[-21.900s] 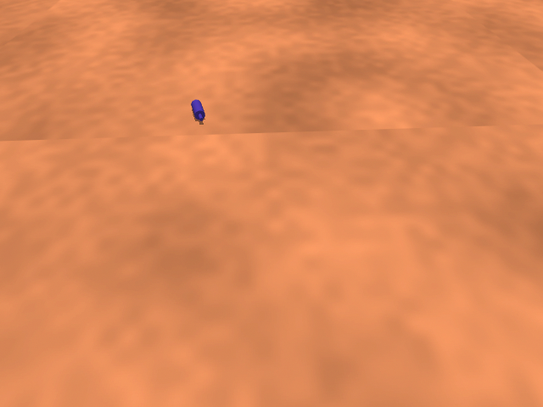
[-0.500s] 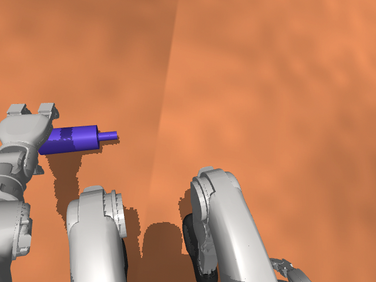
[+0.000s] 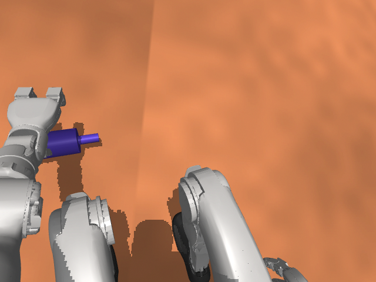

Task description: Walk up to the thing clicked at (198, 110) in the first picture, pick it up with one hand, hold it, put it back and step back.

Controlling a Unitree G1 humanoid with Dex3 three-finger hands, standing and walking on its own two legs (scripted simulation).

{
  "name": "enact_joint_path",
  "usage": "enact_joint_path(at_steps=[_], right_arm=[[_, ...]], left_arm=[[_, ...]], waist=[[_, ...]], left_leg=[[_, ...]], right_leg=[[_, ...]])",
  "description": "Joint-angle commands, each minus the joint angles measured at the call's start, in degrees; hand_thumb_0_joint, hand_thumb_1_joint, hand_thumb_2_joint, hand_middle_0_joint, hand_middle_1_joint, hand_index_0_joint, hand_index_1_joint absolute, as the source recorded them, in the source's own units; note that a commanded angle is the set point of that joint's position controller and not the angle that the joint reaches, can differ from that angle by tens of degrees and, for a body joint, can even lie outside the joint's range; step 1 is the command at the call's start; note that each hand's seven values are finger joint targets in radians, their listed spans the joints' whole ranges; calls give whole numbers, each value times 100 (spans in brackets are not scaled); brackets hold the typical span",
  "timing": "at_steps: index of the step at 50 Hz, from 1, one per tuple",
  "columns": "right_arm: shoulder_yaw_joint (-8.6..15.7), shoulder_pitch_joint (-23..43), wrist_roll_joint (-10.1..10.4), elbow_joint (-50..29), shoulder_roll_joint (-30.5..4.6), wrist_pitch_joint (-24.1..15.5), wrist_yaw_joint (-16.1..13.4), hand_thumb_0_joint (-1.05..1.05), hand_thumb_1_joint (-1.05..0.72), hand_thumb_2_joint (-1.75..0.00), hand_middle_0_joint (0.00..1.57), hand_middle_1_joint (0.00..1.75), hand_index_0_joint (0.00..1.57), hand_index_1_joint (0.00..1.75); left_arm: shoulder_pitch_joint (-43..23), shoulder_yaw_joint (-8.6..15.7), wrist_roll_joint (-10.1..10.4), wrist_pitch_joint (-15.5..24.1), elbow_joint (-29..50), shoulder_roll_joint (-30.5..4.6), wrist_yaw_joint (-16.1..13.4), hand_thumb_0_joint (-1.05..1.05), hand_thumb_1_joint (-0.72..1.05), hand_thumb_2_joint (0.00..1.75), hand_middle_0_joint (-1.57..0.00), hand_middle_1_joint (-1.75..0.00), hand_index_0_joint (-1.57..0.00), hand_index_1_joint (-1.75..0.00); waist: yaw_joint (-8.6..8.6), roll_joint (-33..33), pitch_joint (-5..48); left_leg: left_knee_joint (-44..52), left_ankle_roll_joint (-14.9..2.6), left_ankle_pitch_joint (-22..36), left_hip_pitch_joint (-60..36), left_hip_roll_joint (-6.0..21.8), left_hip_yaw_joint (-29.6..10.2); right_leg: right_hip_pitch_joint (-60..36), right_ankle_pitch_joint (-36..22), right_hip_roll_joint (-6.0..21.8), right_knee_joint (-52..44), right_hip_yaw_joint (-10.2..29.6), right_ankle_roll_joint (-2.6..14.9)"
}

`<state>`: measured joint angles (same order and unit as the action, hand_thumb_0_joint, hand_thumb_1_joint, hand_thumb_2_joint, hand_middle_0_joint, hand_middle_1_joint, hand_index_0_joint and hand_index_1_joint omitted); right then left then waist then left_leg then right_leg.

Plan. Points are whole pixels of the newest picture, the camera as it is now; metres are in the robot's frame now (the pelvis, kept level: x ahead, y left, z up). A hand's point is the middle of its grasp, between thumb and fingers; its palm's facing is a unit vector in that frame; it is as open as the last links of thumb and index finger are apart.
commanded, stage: rest palm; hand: left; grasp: from above
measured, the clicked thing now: (59, 143) +0.48 +0.21 -0.29
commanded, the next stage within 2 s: close in 1.00 s
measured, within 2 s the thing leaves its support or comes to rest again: neither
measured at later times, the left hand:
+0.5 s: hand (43, 150) +0.45 +0.24 -0.24, palm faces -0.51 -0.06 -0.86, open 13.5 cm
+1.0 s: hand (46, 149) +0.46 +0.24 -0.28, palm faces -0.50 -0.09 -0.86, open 13.1 cm
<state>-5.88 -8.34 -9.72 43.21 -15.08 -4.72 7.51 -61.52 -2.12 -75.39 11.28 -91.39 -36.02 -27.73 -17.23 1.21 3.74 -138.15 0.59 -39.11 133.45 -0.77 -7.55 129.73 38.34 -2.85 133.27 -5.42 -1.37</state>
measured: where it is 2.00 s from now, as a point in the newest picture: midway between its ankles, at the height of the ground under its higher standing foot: (153, 276)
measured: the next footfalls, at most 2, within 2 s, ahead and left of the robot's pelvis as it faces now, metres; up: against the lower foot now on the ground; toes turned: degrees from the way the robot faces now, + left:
none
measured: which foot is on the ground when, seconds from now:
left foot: down 0.00-1.00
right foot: down 0.00-1.00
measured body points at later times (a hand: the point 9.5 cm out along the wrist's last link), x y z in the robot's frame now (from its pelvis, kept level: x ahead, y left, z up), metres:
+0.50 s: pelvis +0.00 +0.00 -0.02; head +0.26 +0.08 +0.34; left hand +0.47 +0.24 -0.19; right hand +0.03 -0.26 -0.11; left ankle +0.08 +0.12 -0.29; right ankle +0.10 -0.12 -0.29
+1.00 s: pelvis +0.01 +0.00 -0.03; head +0.29 +0.08 +0.31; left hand +0.48 +0.24 -0.23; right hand +0.02 -0.25 -0.10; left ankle +0.08 +0.12 -0.29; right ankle +0.10 -0.12 -0.29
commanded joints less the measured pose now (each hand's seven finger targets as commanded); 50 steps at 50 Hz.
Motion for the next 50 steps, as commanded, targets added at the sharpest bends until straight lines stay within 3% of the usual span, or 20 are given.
enact_joint_path(at_steps=[1,5,10,12,14,16,18,21,24,25,28,31,33,34,35,37,38,45,47,50], right_arm=[[338,-1183,-4,-168,-1464,3,-10,0,-91,-90,20,30,20,30],[346,-1100,72,-332,-1428,39,46,0,-90,-90,20,30,20,30],[311,-1254,41,-172,-1421,15,46,0,-90,-90,20,30,20,30],[279,-1313,24,-137,-1456,-24,21,0,-90,-90,20,30,20,30],[271,-1366,-41,-136,-1546,-88,23,0,-90,-90,20,30,20,30],[249,-1394,-67,-149,-1581,-121,3,0,-90,-90,20,30,20,30],[220,-1361,-121,-163,-1611,-146,-3,0,-90,-90,20,30,20,30],[135,-1308,-262,-119,-1631,-241,86,0,-90,-90,20,30,20,30],[86,-1221,-367,-71,-1715,-354,197,0,-90,-90,20,30,20,30],[65,-1183,-428,-60,-1752,-411,255,0,-90,-90,20,30,20,30],[54,-1103,-496,3,-1801,-477,408,0,-90,-90,20,30,20,30],[21,-1055,-580,53,-1872,-580,609,0,-90,-90,20,30,20,30],[-3,-978,-560,45,-1881,-633,696,0,-90,-90,20,30,20,30],[-12,-994,-557,37,-1928,-673,748,0,-90,-90,20,30,20,30],[-14,-878,-544,-5,-1952,-702,767,0,-90,-90,20,30,20,30],[-21,-934,-536,-41,-2015,-756,825,0,-91,-90,20,30,20,30],[-9,-1042,-519,18,-2033,-756,833,0,-91,-90,20,30,20,30],[-84,-1024,-471,-94,-1967,-810,875,0,-91,-90,20,30,20,30],[-113,-1024,-464,-96,-1954,-807,883,0,-91,-91,20,30,20,30],[-177,-1103,-464,-50,-2012,-782,851,0,-91,-91,20,30,20,30]], left_arm=[[-1659,325,32,-235,410,-1315,-425,0,-45,108,-10,-115,-11,-113],[-1339,539,138,-414,828,-1614,-434,0,-45,108,-10,-113,-11,-111],[-1395,231,451,-369,334,-1123,-178,0,-54,101,-7,-102,-6,-102],[-1541,285,515,-161,541,-1346,-79,0,-52,102,-7,-103,-7,-103],[-1497,202,462,18,309,-1236,28,0,-50,101,-8,-104,-8,-104],[-1662,174,422,264,567,-1237,2,0,-48,106,-9,-106,-9,-106],[-1608,213,304,464,568,-1412,-137,0,-47,102,-8,-108,-9,-107],[-1625,170,96,598,279,-1363,-423,0,-45,106,-9,-109,-10,-108],[-1632,364,-117,626,421,-1690,-808,0,-43,110,-11,-111,-11,-110],[-1389,351,-205,575,76,-1581,-927,0,-42,110,-11,-111,-12,-111],[-1511,472,-271,436,379,-1781,-1286,0,-39,114,-13,-112,-14,-111],[-1499,473,-270,191,-38,-1688,-1450,0,-39,111,-12,-113,-13,-111],[-1448,455,-147,66,-154,-1657,-1485,0,-40,109,-11,-113,-13,-111],[-1491,491,-109,23,-170,-1706,-1489,0,-41,108,-11,-112,-12,-110],[-1507,568,-27,-15,-69,-1880,-1503,0,-39,108,-11,-113,-13,-112],[-1398,672,-1,-78,-327,-1981,-1406,0,-41,107,-11,-113,-12,-111],[-1240,851,26,-90,-416,-2170,-1371,0,-41,107,-11,-113,-12,-111],[-1213,762,213,113,-154,-2111,-1022,0,-44,102,-9,-111,-10,-109],[-1218,637,251,207,-165,-2030,-971,0,-45,104,-9,-111,-11,-110],[-1173,670,212,360,-71,-2210,-1030,0,-46,103,-9,-109,-10,-108]], waist=[[38,-1810,3697],[274,-2019,4189],[-215,-1127,3248],[-138,-1253,3380],[-321,-1041,2953],[-316,-1295,3240],[-242,-1523,3311],[-429,-1569,3031],[-316,-2111,3263],[-369,-2073,3034],[-342,-2408,3377],[-558,-2311,2960],[-492,-2325,2986],[-546,-2340,2905],[-448,-2246,3011],[-539,-2095,2833],[-499,-2078,2844],[-554,-2112,2947],[-636,-1969,2896],[-572,-2044,2974]], left_leg=[[1397,-236,1037,-2748,-49,504],[1370,-244,1233,-2838,-22,561],[1074,-367,691,-1905,6,473],[1066,-329,671,-1902,-6,437],[981,-307,471,-1851,-26,388],[1028,-247,510,-2232,-38,328],[987,-199,557,-2367,-16,303],[906,-195,548,-2401,-12,276],[930,-116,918,-2906,23,246],[896,-92,947,-2866,26,226],[925,-72,1233,-3057,58,187],[826,-83,1269,-2908,98,175],[811,-100,1222,-2859,110,153],[768,-117,1212,-2785,118,158],[804,-129,1119,-2740,127,125],[735,-169,952,-2541,126,147],[727,-175,999,-2512,124,152],[682,-160,1085,-2616,150,48],[565,-209,1083,-2507,160,68],[556,-187,1232,-2545,165,72]], right_leg=[[-1971,-1360,-122,-1279,-404,360],[-2288,-1514,-141,-1173,-320,376],[-2201,-1049,-187,-1388,-230,283],[-2342,-902,-171,-1359,-237,309],[-2036,-615,-159,-1335,-338,334],[-2025,-687,-166,-1286,-485,352],[-2030,-709,-174,-1227,-506,368],[-1851,-827,-192,-1109,-612,339],[-1835,-1192,-193,-917,-713,356],[-1750,-1225,-192,-845,-774,374],[-1910,-1536,-229,-792,-789,357],[-1855,-1675,-246,-732,-818,312],[-1896,-1667,-269,-775,-795,320],[-1936,-1678,-249,-784,-801,295],[-1991,-1594,-279,-824,-790,307],[-2025,-1463,-265,-830,-762,286],[-2133,-1503,-262,-832,-762,280],[-2306,-1546,-268,-823,-842,298],[-2479,-1640,-298,-874,-788,249],[-2594,-1748,-318,-914,-807,260]])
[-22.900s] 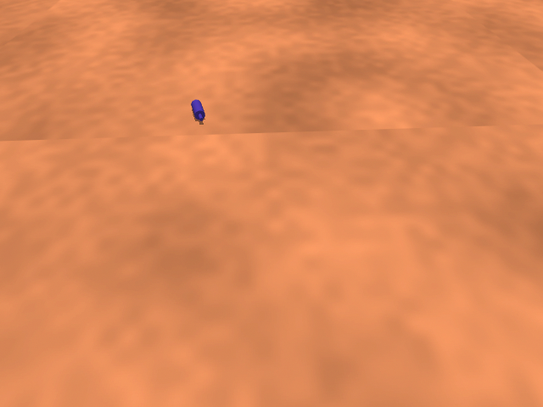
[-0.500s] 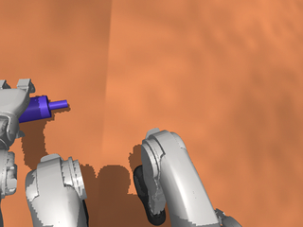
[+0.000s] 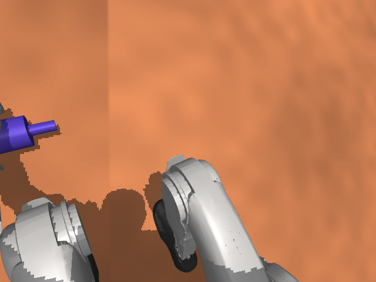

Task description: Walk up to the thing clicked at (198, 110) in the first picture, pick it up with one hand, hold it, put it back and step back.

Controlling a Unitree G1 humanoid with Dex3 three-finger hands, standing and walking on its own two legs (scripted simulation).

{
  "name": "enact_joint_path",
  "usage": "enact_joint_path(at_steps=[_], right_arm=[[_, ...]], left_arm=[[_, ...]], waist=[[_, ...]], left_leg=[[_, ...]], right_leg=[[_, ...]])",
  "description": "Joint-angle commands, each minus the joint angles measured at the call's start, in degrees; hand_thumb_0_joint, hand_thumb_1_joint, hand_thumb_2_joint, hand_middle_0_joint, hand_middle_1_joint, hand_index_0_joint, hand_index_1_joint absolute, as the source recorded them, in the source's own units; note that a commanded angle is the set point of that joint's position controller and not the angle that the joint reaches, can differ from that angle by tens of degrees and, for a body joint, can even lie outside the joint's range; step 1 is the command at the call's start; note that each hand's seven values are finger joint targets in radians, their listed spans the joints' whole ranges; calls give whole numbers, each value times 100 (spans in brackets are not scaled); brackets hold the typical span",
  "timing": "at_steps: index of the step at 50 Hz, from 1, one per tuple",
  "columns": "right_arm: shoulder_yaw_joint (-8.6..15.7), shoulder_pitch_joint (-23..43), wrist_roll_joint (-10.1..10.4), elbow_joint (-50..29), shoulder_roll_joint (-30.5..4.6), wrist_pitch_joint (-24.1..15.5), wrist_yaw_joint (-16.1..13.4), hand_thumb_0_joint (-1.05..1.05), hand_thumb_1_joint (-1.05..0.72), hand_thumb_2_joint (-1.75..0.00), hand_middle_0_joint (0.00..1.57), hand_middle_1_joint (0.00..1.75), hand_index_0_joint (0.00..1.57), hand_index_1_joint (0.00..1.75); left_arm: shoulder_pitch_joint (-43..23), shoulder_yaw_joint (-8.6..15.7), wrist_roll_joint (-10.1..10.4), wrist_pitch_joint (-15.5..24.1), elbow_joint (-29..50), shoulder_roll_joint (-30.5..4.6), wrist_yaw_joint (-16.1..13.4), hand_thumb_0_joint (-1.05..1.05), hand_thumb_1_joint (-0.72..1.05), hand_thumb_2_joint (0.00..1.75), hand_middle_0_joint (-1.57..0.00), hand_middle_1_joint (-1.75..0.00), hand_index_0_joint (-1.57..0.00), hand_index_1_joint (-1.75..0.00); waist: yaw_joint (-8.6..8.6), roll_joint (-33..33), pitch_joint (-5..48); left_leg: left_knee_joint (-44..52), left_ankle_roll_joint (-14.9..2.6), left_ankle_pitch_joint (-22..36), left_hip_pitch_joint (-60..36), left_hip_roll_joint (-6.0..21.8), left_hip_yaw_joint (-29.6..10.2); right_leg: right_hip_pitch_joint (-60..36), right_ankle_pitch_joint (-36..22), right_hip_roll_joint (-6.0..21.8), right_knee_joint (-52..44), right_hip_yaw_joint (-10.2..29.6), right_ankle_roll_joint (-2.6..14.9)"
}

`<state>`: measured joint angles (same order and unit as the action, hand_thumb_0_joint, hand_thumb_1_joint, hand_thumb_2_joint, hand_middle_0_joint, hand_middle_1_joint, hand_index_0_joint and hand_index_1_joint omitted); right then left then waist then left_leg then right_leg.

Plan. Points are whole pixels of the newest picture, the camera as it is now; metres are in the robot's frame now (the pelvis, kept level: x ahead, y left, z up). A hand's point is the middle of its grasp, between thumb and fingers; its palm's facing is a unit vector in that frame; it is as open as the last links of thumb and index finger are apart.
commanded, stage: close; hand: left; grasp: from above
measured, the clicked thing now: (3, 136) +0.45 +0.24 -0.27
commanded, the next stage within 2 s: settle in 1.78 s
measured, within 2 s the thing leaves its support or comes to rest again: neither
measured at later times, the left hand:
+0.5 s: hand out of the picture +0.44 +0.27 -0.25, palm faces -0.46 -0.12 -0.88, open 11.7 cm
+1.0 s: hand out of the picture +0.44 +0.26 -0.25, palm faces -0.46 -0.10 -0.88, open 10.1 cm
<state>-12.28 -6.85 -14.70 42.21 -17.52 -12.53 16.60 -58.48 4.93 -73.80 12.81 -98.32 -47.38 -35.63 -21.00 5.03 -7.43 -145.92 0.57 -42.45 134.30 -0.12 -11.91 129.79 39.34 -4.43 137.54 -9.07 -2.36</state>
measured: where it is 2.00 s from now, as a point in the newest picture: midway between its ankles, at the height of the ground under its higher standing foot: (137, 270)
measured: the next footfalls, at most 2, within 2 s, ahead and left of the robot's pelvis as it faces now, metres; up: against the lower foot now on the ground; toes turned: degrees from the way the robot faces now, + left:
none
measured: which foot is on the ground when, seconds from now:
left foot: down 0.00-1.00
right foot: down 0.00-1.00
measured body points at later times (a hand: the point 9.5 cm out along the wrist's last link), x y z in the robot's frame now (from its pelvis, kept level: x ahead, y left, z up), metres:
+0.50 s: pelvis +0.00 +0.00 +0.00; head +0.27 +0.12 +0.34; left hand +0.46 +0.27 -0.20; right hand +0.04 -0.26 -0.06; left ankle +0.06 +0.13 -0.27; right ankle +0.10 -0.11 -0.27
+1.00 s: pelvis -0.01 +0.00 +0.00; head +0.27 +0.12 +0.34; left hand +0.46 +0.26 -0.20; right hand +0.04 -0.25 -0.06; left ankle +0.06 +0.13 -0.27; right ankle +0.10 -0.11 -0.27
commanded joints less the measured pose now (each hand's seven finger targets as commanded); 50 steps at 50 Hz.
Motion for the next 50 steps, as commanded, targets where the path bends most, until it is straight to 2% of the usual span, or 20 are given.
enact_joint_path(at_steps=[1,5,9,10,12,15,17,19,20,22,26,29,30,32,34,36,38,41,46,50], right_arm=[[457,-1213,26,43,-1783,3,-62,0,-91,-91,20,30,20,30],[411,-1108,-19,56,-1800,0,-52,0,-91,-91,20,30,20,30],[428,-1056,-49,68,-1901,-70,-26,0,-90,-90,20,30,20,30],[424,-959,-44,11,-1904,-96,-6,0,-90,-90,20,30,20,30],[411,-937,-51,70,-1925,-125,13,0,-90,-90,20,30,20,30],[412,-935,-40,39,-1975,-153,51,0,-90,-90,20,30,20,30],[407,-1031,-27,14,-1980,-168,63,0,-90,-90,20,30,20,30],[391,-896,-9,-60,-1955,-181,66,0,-90,-90,20,30,20,30],[359,-928,6,-70,-1942,-202,73,0,-90,-90,20,30,20,30],[349,-1032,21,-27,-1966,-218,62,0,-90,-90,20,30,20,30],[297,-962,37,-138,-1943,-229,58,0,-90,-90,20,30,20,30],[322,-1014,58,-129,-1999,-175,-13,0,-90,-90,20,30,20,30],[295,-1026,28,-135,-1968,-167,11,0,-91,-90,20,30,20,30],[266,-997,44,-144,-1888,-136,12,0,-90,-90,20,30,20,30],[248,-1071,21,-146,-1970,-120,1,0,-90,-90,20,30,20,30],[251,-1064,37,-156,-1982,-86,-29,0,-90,-90,20,30,20,30],[225,-973,12,-174,-1949,-69,-37,0,-90,-90,20,30,20,30],[220,-978,7,-192,-1971,-90,-41,0,-90,-90,20,30,20,30],[223,-900,6,-241,-2030,-131,-91,0,-90,-90,20,30,20,30],[254,-965,16,-261,-2056,-145,-92,0,-90,-90,20,30,20,30]], left_arm=[[-1444,-64,6,238,543,-1073,-285,0,-46,104,-9,-110,-10,-109],[-1487,-190,-130,306,459,-961,-466,0,-45,108,-10,-110,-10,-110],[-1611,-150,-295,238,518,-1127,-714,0,-24,102,-23,-107,-25,-105],[-1601,-350,-288,182,414,-870,-732,0,-23,98,-24,-106,-26,-103],[-1514,-261,-311,67,219,-990,-836,0,-22,96,-24,-104,-26,-102],[-1554,-231,-271,-108,63,-1043,-820,0,-21,93,-25,-101,-28,-99],[-1652,-25,-200,-162,147,-1223,-810,0,-20,90,-26,-100,-28,-97],[-1602,-137,-156,-238,12,-1083,-736,0,-19,87,-27,-98,-30,-95],[-1588,-88,-104,-244,-34,-1157,-684,0,-18,87,-28,-99,-31,-96],[-1750,-2,-61,-218,193,-1282,-585,0,-17,85,-29,-96,-32,-93],[-1704,-148,13,-142,250,-1150,-417,0,-13,80,-32,-93,-35,-90],[-1776,-43,12,-34,634,-1442,-398,0,-12,78,-33,-92,-36,-89],[-1599,-171,-20,-33,323,-1183,-369,0,-10,77,-34,-91,-37,-88],[-1525,-323,19,-1,286,-1006,-350,0,-7,78,-37,-90,-40,-87],[-1686,-211,28,75,446,-1238,-398,0,-4,77,-39,-90,-42,-87],[-1429,-106,6,94,382,-1378,-452,0,-4,76,-40,-87,-42,-84],[-1480,-312,-30,123,246,-1118,-492,0,-2,76,-41,-89,-44,-85],[-1593,-327,-20,133,254,-1170,-568,0,4,76,-46,-86,-48,-84],[-1495,-279,-47,61,167,-1360,-658,0,9,67,-49,-80,-53,-77],[-1694,-155,-61,-6,502,-1468,-677,0,11,65,-52,-76,-55,-73]], waist=[[-195,-2393,4000],[-236,-2483,3813],[-255,-2779,3800],[-290,-2716,3684],[-308,-2566,3514],[-379,-2530,3429],[-334,-2678,3624],[-368,-2551,3566],[-415,-2516,3429],[-395,-2704,3700],[-431,-2566,3523],[-281,-2968,4068],[-409,-2841,3796],[-423,-2597,3670],[-404,-2696,3776],[-251,-2676,3849],[-377,-2532,3689],[-410,-2534,3591],[-420,-2294,3352],[-363,-2744,3687]], left_leg=[[1328,-176,1495,-2578,114,474],[1470,-122,1313,-2678,131,361],[1623,-63,1333,-2924,153,298],[1574,-73,1297,-2836,159,304],[1605,-90,1173,-2618,157,290],[1574,-102,1166,-2583,171,308],[1581,-97,1325,-2748,173,312],[1554,-113,1200,-2646,183,305],[1524,-133,1114,-2522,171,328],[1573,-99,1313,-2770,180,284],[1522,-116,1244,-2625,172,273],[1542,-60,1608,-3024,194,297],[1501,-55,1612,-2895,196,265],[1439,-102,1570,-2724,195,313],[1503,-98,1534,-2794,189,287],[1543,-92,1578,-2791,196,309],[1483,-114,1440,-2649,212,307],[1469,-127,1362,-2612,215,320],[1566,-133,969,-2447,224,301],[1630,-87,1202,-2760,230,265]], right_leg=[[-2525,-1792,-187,-1328,-475,371],[-2210,-1588,-216,-1222,-618,403],[-2065,-1585,-199,-1191,-643,417],[-1995,-1591,-211,-1181,-644,407],[-1970,-1492,-210,-1237,-624,395],[-1977,-1517,-207,-1242,-598,385],[-2106,-1638,-190,-1255,-590,380],[-2098,-1576,-205,-1259,-577,376],[-2105,-1514,-191,-1290,-562,359],[-2196,-1651,-180,-1226,-598,375],[-2198,-1606,-159,-1240,-622,359],[-2444,-1867,-187,-1240,-613,395],[-2367,-1900,-175,-1171,-653,393],[-2421,-1939,-233,-1258,-639,354],[-2449,-1868,-218,-1292,-665,368],[-2554,-1875,-249,-1327,-636,379],[-2453,-1814,-283,-1330,-635,369],[-2456,-1783,-284,-1356,-599,364],[-2361,-1346,-270,-1485,-576,361],[-2353,-1520,-246,-1366,-619,391]])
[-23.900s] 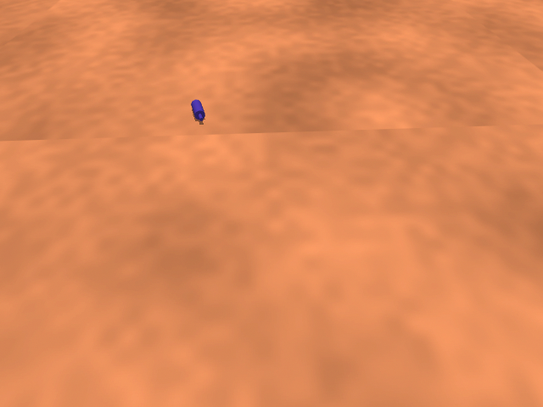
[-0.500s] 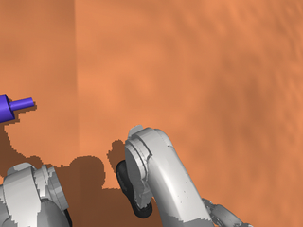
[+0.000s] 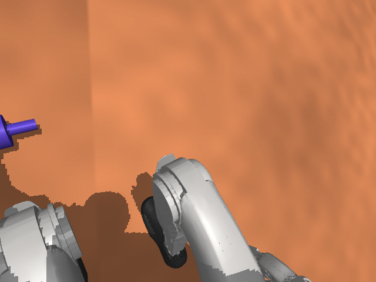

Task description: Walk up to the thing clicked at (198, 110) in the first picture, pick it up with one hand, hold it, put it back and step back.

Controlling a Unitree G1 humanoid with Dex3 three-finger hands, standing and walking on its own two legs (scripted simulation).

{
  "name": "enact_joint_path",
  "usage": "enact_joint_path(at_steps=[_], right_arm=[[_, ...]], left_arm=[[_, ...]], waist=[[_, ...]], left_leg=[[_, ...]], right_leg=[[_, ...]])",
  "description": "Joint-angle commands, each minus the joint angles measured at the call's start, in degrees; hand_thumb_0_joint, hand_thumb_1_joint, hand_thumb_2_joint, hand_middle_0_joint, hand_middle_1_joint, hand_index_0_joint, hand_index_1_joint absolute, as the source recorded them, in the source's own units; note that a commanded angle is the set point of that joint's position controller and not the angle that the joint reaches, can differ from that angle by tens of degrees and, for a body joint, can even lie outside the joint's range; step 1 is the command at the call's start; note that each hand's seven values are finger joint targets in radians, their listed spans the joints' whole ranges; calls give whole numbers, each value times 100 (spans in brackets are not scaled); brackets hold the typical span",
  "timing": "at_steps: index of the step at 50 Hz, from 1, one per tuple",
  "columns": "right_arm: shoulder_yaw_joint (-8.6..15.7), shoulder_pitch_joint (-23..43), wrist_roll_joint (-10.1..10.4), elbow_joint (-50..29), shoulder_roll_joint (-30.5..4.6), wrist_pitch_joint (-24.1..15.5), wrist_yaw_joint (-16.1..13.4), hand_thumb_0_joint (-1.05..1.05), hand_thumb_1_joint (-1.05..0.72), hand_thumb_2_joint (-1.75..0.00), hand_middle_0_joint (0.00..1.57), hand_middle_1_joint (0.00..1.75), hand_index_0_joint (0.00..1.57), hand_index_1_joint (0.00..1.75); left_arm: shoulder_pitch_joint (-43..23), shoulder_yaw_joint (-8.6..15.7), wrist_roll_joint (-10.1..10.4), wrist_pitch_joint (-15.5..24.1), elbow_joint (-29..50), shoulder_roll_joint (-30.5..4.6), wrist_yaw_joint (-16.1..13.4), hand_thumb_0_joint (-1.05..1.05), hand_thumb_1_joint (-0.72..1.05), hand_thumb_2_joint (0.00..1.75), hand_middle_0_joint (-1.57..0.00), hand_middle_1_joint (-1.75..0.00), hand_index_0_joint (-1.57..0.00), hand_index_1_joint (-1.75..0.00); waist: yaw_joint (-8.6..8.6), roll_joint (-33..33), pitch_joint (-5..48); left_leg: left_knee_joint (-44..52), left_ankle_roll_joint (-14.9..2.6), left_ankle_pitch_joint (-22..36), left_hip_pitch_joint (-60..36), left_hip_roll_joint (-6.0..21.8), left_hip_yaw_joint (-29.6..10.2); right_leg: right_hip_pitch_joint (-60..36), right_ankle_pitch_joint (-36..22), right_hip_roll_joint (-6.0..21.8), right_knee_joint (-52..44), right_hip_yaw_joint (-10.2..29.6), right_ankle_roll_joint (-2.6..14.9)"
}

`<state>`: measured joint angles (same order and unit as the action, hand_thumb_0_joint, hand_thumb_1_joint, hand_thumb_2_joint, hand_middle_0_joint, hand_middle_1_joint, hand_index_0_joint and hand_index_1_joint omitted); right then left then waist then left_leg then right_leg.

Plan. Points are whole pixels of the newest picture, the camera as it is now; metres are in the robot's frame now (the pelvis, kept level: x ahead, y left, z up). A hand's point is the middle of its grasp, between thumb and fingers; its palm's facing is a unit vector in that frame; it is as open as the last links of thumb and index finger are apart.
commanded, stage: close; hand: left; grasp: from above
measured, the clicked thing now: out of the picture +0.46 +0.26 -0.27
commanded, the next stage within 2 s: settle in 0.78 s
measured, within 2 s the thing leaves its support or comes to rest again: leaves its support in 1.22 s
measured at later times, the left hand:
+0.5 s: hand out of the picture +0.44 +0.28 -0.26, palm faces -0.46 -0.14 -0.88, open 9.7 cm
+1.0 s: hand out of the picture +0.44 +0.28 -0.26, palm faces -0.45 -0.13 -0.88, open 9.7 cm
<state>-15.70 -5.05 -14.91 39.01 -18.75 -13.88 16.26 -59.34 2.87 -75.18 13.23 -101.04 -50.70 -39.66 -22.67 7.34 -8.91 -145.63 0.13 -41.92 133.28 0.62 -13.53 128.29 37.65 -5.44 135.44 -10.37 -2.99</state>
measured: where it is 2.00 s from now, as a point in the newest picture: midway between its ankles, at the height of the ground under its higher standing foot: (127, 269)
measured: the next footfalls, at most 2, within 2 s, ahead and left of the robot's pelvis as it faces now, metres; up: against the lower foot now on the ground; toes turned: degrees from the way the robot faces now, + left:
none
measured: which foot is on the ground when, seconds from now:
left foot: down 0.00-1.00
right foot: down 0.00-1.00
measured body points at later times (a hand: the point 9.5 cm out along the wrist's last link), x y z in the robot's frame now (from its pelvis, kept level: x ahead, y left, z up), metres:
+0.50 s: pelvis +0.00 +0.00 +0.00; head +0.28 +0.12 +0.33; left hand +0.46 +0.28 -0.21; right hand +0.06 -0.25 -0.06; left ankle +0.06 +0.12 -0.27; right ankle +0.11 -0.11 -0.27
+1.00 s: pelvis +0.00 +0.00 +0.00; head +0.27 +0.13 +0.33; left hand +0.46 +0.28 -0.21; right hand +0.05 -0.25 -0.05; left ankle +0.06 +0.12 -0.27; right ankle +0.11 -0.11 -0.27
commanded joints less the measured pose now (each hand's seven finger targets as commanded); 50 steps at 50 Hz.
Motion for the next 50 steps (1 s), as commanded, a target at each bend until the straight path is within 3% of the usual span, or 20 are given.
enact_joint_path(at_steps=[1,4,10,12,14,17,19,22,23,26,32,33,35,39,43,45,46,47,49,50], right_arm=[[572,-1069,46,92,-1877,-35,-49,0,-90,-90,20,30,20,30],[551,-1069,76,38,-1860,-26,-41,0,-90,-90,20,30,20,30],[589,-1136,62,79,-1900,-6,-31,0,-90,-90,20,30,20,30],[532,-1145,31,42,-1864,-19,1,0,-90,-90,20,30,20,30],[558,-1178,64,45,-1929,-13,-15,0,-90,-90,20,30,20,30],[559,-1190,60,26,-1919,4,-12,0,-90,-90,20,30,20,30],[545,-1165,57,-7,-1886,1,-12,0,-90,-90,20,30,20,30],[575,-1231,64,-6,-1915,35,-45,0,-90,-90,20,30,20,30],[634,-1180,69,-4,-1966,41,-59,0,-90,-90,20,30,20,30],[564,-1209,56,-11,-1883,84,-72,0,-90,-90,20,30,20,30],[521,-1206,38,-42,-1885,87,-96,0,-90,-90,20,30,20,30],[550,-1202,46,-19,-1918,96,-118,0,-90,-90,20,30,20,30],[503,-1161,29,-86,-1865,114,-128,0,-90,-90,20,30,20,30],[522,-1188,22,-80,-1868,148,-161,0,-90,-90,20,30,20,30],[522,-1209,45,-100,-1840,138,-129,0,-90,-90,20,30,20,30],[549,-1162,67,-111,-1907,155,-166,0,-92,-91,20,30,20,30],[523,-1189,59,-119,-1865,146,-143,0,-91,-90,20,30,20,30],[560,-1259,56,-90,-1891,154,-135,0,-91,-90,20,30,20,30],[558,-1229,37,-116,-1893,132,-122,0,-91,-90,20,30,20,30],[598,-1283,77,-82,-1905,151,-127,0,-91,-90,20,30,20,30]], left_arm=[[-1455,32,84,-83,575,-1051,-254,0,12,64,-52,-76,-55,-72],[-1440,32,71,-117,456,-1027,-198,0,17,64,-57,-73,-60,-70],[-1431,92,99,-93,571,-1125,-168,0,24,61,-61,-71,-64,-68],[-1333,9,77,-116,405,-1011,-126,0,29,62,-65,-70,-68,-67],[-1504,114,101,-95,568,-1224,-109,0,31,62,-67,-70,-70,-67],[-1416,157,106,-104,677,-1248,-92,0,33,62,-69,-69,-71,-67],[-1276,39,125,-115,399,-1036,-42,0,36,60,-71,-67,-74,-65],[-1500,212,118,-77,782,-1356,-59,0,39,61,-74,-67,-77,-65],[-1464,193,128,-77,801,-1268,-56,0,40,63,-75,-67,-77,-65],[-1154,136,132,-67,469,-1087,-41,0,43,64,-77,-67,-79,-65],[-1274,111,118,-36,512,-1170,-8,0,51,63,-84,-63,-86,-62],[-1187,164,161,-31,573,-1212,-25,0,50,63,-84,-63,-85,-61],[-1112,48,152,-33,314,-1093,-12,0,51,63,-85,-63,-86,-61],[-1086,169,173,-21,558,-1259,-35,0,55,64,-88,-62,-89,-61],[-1117,69,166,-57,527,-1086,20,0,59,66,-92,-60,-92,-60],[-1089,178,135,-53,547,-1242,-20,0,54,68,-94,-64,-95,-63],[-1082,98,119,-75,486,-1167,22,0,55,68,-94,-62,-95,-61],[-1175,151,122,-70,676,-1203,20,0,56,69,-94,-62,-96,-61],[-1109,141,125,-103,512,-1166,63,0,58,69,-97,-61,-98,-60],[-1148,261,157,-100,806,-1326,80,0,56,69,-96,-60,-96,-60]], waist=[[-206,-2895,3708],[-278,-2825,3474],[-209,-2967,3703],[-303,-2751,3449],[-260,-2870,3564],[-181,-2903,3757],[-296,-2681,3494],[-153,-3010,3857],[-112,-3040,3907],[-218,-2769,3641],[-240,-2751,3562],[-170,-2786,3673],[-264,-2582,3421],[-108,-2743,3695],[-217,-2707,3577],[-109,-2778,3669],[-210,-2772,3537],[-153,-2884,3679],[-205,-2822,3484],[-77,-2984,3797]], left_leg=[[1588,-18,1170,-2679,175,372],[1600,-27,1057,-2539,162,363],[1565,-29,1299,-2608,162,432],[1526,-52,1194,-2480,154,435],[1571,-47,1209,-2573,155,419],[1564,-40,1332,-2647,157,425],[1532,-64,1180,-2493,158,427],[1606,-29,1311,-2705,160,435],[1578,-19,1380,-2728,162,420],[1580,-46,1323,-2528,156,432],[1522,-72,1210,-2479,143,443],[1627,-44,1244,-2575,150,415],[1562,-70,1057,-2344,158,436],[1617,-60,1161,-2479,150,439],[1590,-49,1265,-2530,153,415],[1595,-31,1304,-2562,151,402],[1610,-36,1263,-2553,154,414],[1610,-30,1350,-2647,147,423],[1633,-39,1183,-2529,136,427],[1647,-28,1383,-2689,133,455]], right_leg=[[-2107,-1406,-115,-1077,-528,444],[-2004,-1343,-100,-1057,-535,437],[-2227,-1542,-144,-1148,-498,438],[-2148,-1463,-125,-1145,-519,424],[-2135,-1447,-114,-1143,-521,434],[-2279,-1538,-126,-1152,-492,434],[-2176,-1449,-125,-1168,-503,420],[-2296,-1497,-111,-1137,-484,455],[-2234,-1532,-125,-1129,-494,472],[-2251,-1529,-140,-1164,-514,441],[-2175,-1417,-116,-1192,-503,431],[-2232,-1411,-120,-1199,-519,440],[-2184,-1297,-138,-1233,-487,432],[-2301,-1341,-141,-1244,-491,439],[-2221,-1483,-126,-1148,-492,434],[-2179,-1476,-131,-1166,-504,464],[-2210,-1454,-120,-1135,-486,450],[-2224,-1519,-128,-1151,-496,443],[-2135,-1384,-109,-1164,-499,454],[-2298,-1522,-120,-1175,-460,450]])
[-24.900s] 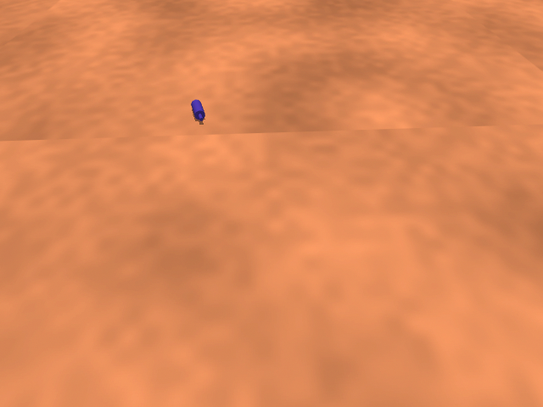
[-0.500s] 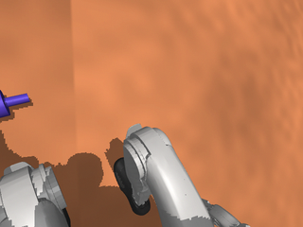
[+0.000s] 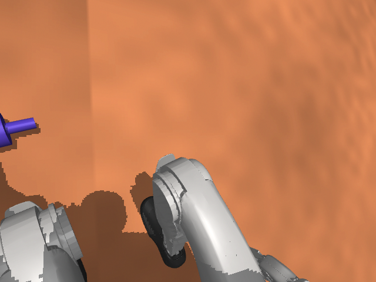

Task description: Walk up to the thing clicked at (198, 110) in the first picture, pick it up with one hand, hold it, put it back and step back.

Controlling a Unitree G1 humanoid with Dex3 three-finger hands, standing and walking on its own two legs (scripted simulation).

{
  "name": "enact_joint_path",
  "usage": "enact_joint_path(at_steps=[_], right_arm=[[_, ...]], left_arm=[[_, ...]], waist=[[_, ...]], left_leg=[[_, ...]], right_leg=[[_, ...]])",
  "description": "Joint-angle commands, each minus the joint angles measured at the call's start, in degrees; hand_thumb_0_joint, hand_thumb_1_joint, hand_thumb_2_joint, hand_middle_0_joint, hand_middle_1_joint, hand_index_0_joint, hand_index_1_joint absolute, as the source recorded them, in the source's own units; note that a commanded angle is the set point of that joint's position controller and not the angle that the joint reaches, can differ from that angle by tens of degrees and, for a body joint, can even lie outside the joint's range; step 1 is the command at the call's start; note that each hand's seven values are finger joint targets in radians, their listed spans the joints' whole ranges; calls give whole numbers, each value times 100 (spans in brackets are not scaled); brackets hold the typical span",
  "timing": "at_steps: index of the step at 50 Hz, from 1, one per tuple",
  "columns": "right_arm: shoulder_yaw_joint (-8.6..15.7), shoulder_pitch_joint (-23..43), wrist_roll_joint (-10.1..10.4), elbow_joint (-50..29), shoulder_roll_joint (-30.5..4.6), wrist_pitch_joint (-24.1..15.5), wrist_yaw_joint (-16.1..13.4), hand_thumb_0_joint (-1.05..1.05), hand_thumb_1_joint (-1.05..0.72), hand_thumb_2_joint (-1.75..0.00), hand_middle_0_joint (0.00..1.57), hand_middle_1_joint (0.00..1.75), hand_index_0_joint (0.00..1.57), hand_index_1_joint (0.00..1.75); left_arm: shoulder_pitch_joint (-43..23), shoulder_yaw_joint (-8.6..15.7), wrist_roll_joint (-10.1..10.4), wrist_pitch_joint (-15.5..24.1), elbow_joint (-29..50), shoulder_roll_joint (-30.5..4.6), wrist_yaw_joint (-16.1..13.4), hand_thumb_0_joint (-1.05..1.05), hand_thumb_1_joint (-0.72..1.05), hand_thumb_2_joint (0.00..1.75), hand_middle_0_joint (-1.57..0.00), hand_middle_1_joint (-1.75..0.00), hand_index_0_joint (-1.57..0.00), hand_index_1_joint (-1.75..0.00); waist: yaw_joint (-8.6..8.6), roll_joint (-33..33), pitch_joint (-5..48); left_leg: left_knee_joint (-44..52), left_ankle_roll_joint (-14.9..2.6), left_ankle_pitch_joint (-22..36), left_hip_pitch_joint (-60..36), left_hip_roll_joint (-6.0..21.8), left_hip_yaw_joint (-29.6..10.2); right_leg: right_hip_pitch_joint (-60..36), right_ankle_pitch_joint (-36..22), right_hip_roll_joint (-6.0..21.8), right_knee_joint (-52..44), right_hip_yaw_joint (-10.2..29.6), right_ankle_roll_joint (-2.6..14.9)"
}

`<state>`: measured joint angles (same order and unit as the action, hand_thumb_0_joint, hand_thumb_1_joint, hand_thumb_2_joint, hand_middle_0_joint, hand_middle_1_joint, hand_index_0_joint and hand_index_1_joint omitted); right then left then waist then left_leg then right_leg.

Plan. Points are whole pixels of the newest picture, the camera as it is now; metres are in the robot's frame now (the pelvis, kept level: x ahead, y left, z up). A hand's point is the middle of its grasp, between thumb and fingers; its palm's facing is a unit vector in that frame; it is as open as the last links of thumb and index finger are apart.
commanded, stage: settle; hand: left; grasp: from above
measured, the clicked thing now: out of the picture +0.46 +0.26 -0.28
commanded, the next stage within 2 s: lift in 0.78 s
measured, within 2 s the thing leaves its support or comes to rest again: leaves its support in 0.22 s
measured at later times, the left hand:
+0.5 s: hand out of the picture +0.43 +0.30 -0.19, palm faces -0.41 -0.08 -0.91, open 9.7 cm
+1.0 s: hand out of the picture +0.43 +0.30 -0.13, palm faces -0.46 -0.08 -0.88, open 9.7 cm
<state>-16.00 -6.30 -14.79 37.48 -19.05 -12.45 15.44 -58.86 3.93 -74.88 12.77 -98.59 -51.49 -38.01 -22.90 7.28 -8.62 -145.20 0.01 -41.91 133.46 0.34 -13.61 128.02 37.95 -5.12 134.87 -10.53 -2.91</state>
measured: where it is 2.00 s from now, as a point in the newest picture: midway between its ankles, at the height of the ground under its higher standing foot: (126, 270)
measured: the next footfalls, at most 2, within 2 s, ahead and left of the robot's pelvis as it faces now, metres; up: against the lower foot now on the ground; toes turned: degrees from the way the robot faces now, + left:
none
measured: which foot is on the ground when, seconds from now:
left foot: down 0.00-1.00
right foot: down 0.00-1.00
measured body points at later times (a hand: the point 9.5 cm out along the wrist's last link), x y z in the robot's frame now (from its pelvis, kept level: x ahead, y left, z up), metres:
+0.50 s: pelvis +0.00 +0.00 +0.01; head +0.24 +0.11 +0.38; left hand +0.45 +0.30 -0.14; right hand +0.09 -0.26 -0.08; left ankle +0.06 +0.12 -0.28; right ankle +0.11 -0.11 -0.28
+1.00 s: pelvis -0.01 -0.01 +0.03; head +0.21 +0.08 +0.42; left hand +0.45 +0.30 -0.08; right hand +0.07 -0.27 -0.07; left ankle +0.06 +0.12 -0.28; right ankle +0.11 -0.11 -0.28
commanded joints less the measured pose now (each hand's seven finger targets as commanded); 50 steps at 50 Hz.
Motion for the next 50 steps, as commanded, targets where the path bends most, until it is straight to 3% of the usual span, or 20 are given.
enact_joint_path(at_steps=[1,4,5,9,11,13,14,15,16,17,22,24,27,30,34,39,43,45,47,50], right_arm=[[621,-1124,63,55,-1891,8,-53,0,-92,-91,20,30,20,30],[724,-1193,80,98,-1857,32,-46,0,-92,-91,20,30,20,30],[748,-1145,63,66,-1892,18,-35,0,-92,-91,20,30,20,30],[931,-1198,122,116,-1828,78,-25,0,-92,-91,20,30,20,30],[1031,-1192,193,149,-1792,102,-15,0,-91,-91,20,30,20,30],[1100,-1224,218,228,-1707,99,26,0,-92,-91,20,30,20,30],[1149,-1318,241,237,-1730,108,22,0,-91,-90,20,30,20,30],[1169,-1234,297,153,-1658,97,25,0,-91,-90,20,30,20,30],[1234,-1279,322,247,-1691,114,16,0,-91,-91,20,30,20,30],[1269,-1330,406,332,-1582,143,19,0,-91,-91,20,30,20,30],[1411,-1379,581,395,-1471,327,-42,0,-91,-90,20,30,20,30],[1436,-1411,621,438,-1412,410,-86,0,-91,-90,20,30,20,30],[1459,-1405,678,426,-1370,504,-196,0,-91,-91,20,30,20,30],[1491,-1370,737,360,-1269,617,-296,0,-91,-91,20,30,20,30],[1500,-1380,753,286,-1201,790,-463,0,-91,-91,20,30,20,30],[1495,-1427,778,187,-1157,928,-680,0,-91,-90,20,30,20,30],[1533,-1509,815,159,-1151,1013,-809,0,-90,-90,20,30,20,30],[1543,-1548,821,181,-1085,1050,-864,0,-88,-89,20,30,20,30],[1591,-1594,820,190,-1105,1062,-904,0,-91,-90,20,30,20,30],[1677,-1620,881,165,-1080,1103,-954,0,-91,-91,20,30,20,30]], left_arm=[[-1300,192,100,-74,611,-1266,-80,0,58,70,-97,-61,-98,-61],[-1327,254,98,-84,883,-1261,-23,0,60,70,-98,-62,-99,-61],[-1309,186,71,-85,803,-1158,14,0,63,71,-102,-61,-102,-61],[-1255,409,113,-58,1579,-1220,47,0,67,73,-105,-61,-105,-61],[-1277,359,150,-54,1957,-1005,116,0,70,72,-106,-61,-107,-60],[-1215,166,183,-78,1849,-661,218,0,72,71,-107,-61,-107,-60],[-1328,236,163,-88,2189,-806,243,0,73,71,-108,-61,-108,-60],[-1479,31,258,-67,2567,-480,298,0,73,71,-108,-60,-109,-60],[-1345,163,288,-94,2611,-625,317,0,74,72,-108,-61,-109,-61],[-1389,-93,332,-112,2946,-310,391,0,75,72,-109,-61,-110,-61],[-1394,-227,374,-351,2748,-117,648,0,78,75,-112,-62,-113,-62],[-1481,-377,455,-450,2555,195,804,0,80,74,-113,-63,-114,-62],[-1438,-419,515,-518,2407,219,1041,0,76,77,-112,-63,-112,-63],[-1575,-409,604,-496,2695,167,1272,0,74,77,-111,-62,-111,-63],[-1595,-415,604,-402,2711,82,1550,0,69,76,-107,-62,-107,-63],[-1668,-275,544,-208,3048,-97,1693,0,67,80,-105,-63,-105,-64],[-1732,-286,492,-148,3141,-58,1717,0,66,86,-105,-64,-104,-66],[-1799,-314,512,-138,3248,-29,1707,0,63,78,-99,-61,-101,-60],[-1542,-314,548,-193,3005,43,1725,0,68,73,-102,-65,-104,-63],[-1559,-270,674,-284,3486,-76,1841,0,67,74,-101,-65,-103,-63]], waist=[[-27,-3028,3766],[34,-3277,4062],[-40,-3190,3901],[201,-3610,4484],[226,-3662,4696],[109,-3380,4422],[177,-3385,4599],[236,-3448,4748],[348,-3540,4881],[482,-3734,5071],[527,-3219,5074],[484,-2927,4823],[543,-2652,4700],[697,-2662,5036],[651,-2269,4958],[802,-2412,5185],[794,-2399,5317],[816,-2373,5513],[826,-2276,5223],[1042,-2664,5642]], left_leg=[[1574,1,1400,-2709,151,442],[1619,29,1507,-2927,157,479],[1531,20,1467,-2819,155,492],[1610,62,1680,-3149,138,566],[1616,63,1755,-3228,127,575],[1528,14,1690,-2996,133,643],[1525,-12,1774,-3032,110,684],[1542,-4,1769,-3115,104,694],[1662,12,1750,-3245,89,688],[1794,38,1752,-3389,80,681],[1878,-62,1566,-3052,40,771],[1977,-98,1389,-2835,-5,802],[2079,-115,1238,-2787,-36,812],[2159,-113,1241,-2885,-62,881],[2083,-157,1289,-2594,-102,1004],[2241,-115,1242,-2790,-152,1034],[2299,-125,1346,-3008,-164,1063],[2278,-145,1403,-3026,-150,1099],[2337,-144,1290,-2917,-163,1137],[2634,-108,1240,-3335,-169,1161]], right_leg=[[-2125,-1538,-111,-1078,-485,472],[-2215,-1614,-117,-1054,-449,498],[-2076,-1575,-109,-1007,-461,505],[-2183,-1691,-110,-1012,-399,560],[-2061,-1742,-100,-992,-410,571],[-2008,-1777,-118,-1036,-367,532],[-2103,-1858,-116,-1101,-328,512],[-2033,-1817,-89,-1135,-303,546],[-2006,-1754,-58,-1148,-301,562],[-1877,-1706,-48,-1131,-274,586],[-1808,-1585,-40,-1256,-134,552],[-1714,-1454,-6,-1358,-119,532],[-1689,-1247,16,-1443,-61,558],[-1939,-1170,26,-1500,65,580],[-2282,-1084,34,-1714,239,572],[-2263,-950,91,-1764,230,602],[-2212,-1129,129,-1809,207,590],[-2377,-1180,116,-1850,308,563],[-2303,-1023,132,-1968,323,581],[-2414,-915,145,-2031,357,628]])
